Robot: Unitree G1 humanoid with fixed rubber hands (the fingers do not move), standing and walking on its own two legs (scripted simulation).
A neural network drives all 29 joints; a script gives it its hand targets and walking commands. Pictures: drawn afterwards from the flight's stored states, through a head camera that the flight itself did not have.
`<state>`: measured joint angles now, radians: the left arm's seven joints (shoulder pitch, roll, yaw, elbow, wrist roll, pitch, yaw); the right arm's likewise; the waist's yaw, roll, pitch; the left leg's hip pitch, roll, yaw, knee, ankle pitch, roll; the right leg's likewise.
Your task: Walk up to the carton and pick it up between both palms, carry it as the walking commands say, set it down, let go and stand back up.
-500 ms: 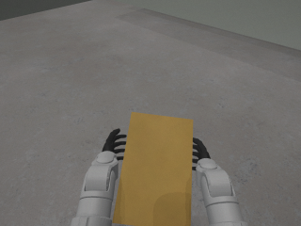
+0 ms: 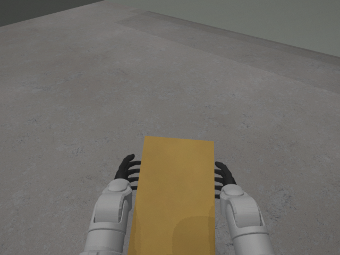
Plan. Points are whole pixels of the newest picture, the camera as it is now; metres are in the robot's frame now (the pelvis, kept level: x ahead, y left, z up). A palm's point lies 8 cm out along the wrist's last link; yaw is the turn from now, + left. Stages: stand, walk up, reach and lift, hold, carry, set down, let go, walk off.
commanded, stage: carry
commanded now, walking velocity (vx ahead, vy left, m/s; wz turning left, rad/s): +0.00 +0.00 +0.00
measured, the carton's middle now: (173, 201) +0.30 +0.00 -0.07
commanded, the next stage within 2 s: none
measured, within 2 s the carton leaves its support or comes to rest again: neither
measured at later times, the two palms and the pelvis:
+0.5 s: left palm (118, 157) +0.35 +0.13 +0.07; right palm (221, 163) +0.33 -0.12 +0.06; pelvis +0.04 +0.02 +0.01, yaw -3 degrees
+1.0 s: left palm (108, 177) +0.30 +0.14 +0.07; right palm (217, 181) +0.29 -0.11 +0.05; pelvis -0.01 +0.02 +0.01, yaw -1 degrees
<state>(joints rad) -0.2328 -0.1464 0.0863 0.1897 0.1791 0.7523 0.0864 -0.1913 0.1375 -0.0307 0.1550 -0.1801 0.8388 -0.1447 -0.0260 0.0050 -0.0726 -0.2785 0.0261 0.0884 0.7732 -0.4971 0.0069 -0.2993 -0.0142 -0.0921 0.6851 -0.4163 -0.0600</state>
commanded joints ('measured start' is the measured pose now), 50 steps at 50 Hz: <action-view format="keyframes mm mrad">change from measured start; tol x32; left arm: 1 -472 -1017 -555 -219 -272 -64 -215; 50 -448 -1021 -505 -52 -224 1 -243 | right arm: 1 -722 997 600 -311 352 -158 263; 50 -645 999 459 -140 246 -108 292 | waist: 1 50 -195 -336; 8 47 262 -429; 16 34 -228 -401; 21 10 191 -396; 29 29 -200 -379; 50 33 -30 -294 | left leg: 1 -137 5 -8 -13 81 19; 4 100 41 -6 -248 423 47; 7 439 246 -182 -124 1535 163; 15 -19 24 46 -135 330 50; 22 622 268 -167 -114 1702 177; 29 75 56 17 -205 239 18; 37 193 163 -84 -219 834 65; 50 90 178 -138 -353 404 70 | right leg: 1 373 -250 230 -124 1418 -58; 5 178 -160 139 3 1086 -18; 8 -42 -54 82 -59 102 36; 16 363 -185 121 -28 1542 -34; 20 -108 -64 55 98 787 59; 22 -338 -9 24 -42 -95 72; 29 255 -231 182 -127 1253 -91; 50 51 -130 110 -212 291 -15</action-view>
